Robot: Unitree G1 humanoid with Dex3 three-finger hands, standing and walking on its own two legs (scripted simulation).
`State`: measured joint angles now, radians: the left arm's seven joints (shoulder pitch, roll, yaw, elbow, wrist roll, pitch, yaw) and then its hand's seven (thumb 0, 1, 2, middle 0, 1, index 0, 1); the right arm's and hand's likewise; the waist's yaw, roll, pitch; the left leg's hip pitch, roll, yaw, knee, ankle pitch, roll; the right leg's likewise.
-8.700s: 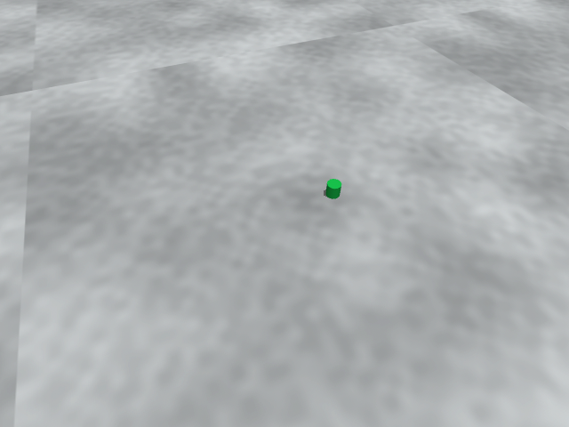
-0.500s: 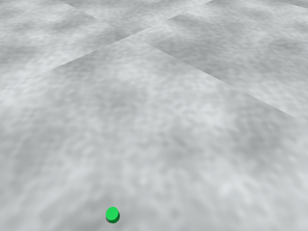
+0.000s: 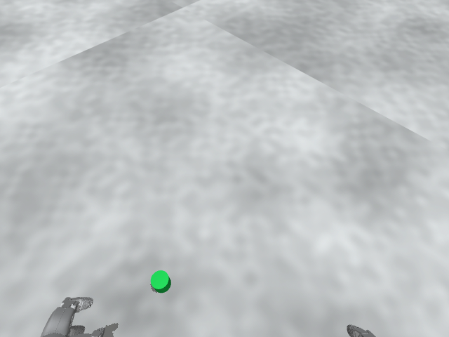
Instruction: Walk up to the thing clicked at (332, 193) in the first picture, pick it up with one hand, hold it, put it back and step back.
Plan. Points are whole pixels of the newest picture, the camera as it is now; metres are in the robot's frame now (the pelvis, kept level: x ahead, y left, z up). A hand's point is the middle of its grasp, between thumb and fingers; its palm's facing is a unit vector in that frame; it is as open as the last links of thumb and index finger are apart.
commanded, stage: rise first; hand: left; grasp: from above
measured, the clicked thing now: (161, 281) +0.39 +0.24 -0.73
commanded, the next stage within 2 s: none
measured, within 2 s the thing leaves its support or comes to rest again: neither
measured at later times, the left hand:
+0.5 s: hand out of the picture +0.13 +0.27 -0.25, palm faces -0.25 -0.82 -0.52, open 14.1 cm
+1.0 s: hand (122, 312) +0.24 +0.29 -0.45, palm faces -0.46 -0.35 -0.82, open 14.0 cm
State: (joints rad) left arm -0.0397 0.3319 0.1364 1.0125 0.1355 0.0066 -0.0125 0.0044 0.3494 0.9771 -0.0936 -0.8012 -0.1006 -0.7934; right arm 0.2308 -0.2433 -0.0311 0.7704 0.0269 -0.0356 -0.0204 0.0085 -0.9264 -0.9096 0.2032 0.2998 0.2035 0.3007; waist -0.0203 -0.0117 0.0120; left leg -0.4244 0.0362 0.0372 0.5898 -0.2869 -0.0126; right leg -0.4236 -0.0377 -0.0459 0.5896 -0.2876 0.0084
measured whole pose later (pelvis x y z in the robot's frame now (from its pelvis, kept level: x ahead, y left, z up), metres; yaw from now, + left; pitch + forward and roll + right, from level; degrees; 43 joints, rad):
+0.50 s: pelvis -0.02 +0.01 -0.10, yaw +0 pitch +21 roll -2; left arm 0.20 0.31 0.11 0.54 0.36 0.11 0.05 0.00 -0.54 1.00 -0.08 -1.06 -0.07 -1.07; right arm 0.16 -0.24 -0.04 0.56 0.01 -0.12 -0.01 0.01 -0.90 -0.90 0.20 0.30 0.20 0.30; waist -0.02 0.00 -0.14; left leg -1.08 0.04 0.01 1.27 -0.57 0.01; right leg -1.05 -0.06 -0.04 1.23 -0.55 0.03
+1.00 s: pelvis -0.08 +0.01 -0.30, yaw -1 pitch +34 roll -3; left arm -0.38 0.47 0.09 0.85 0.84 -0.12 0.19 0.00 -0.52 1.02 -0.08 -1.04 -0.07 -1.05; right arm 0.08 -0.27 -0.08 0.70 -0.02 -0.12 0.05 0.01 -0.87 -0.90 0.20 0.30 0.20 0.30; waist -0.02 0.02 -0.16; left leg -1.92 0.04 -0.04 1.99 -0.67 0.00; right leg -1.89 -0.06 -0.04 1.96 -0.67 0.01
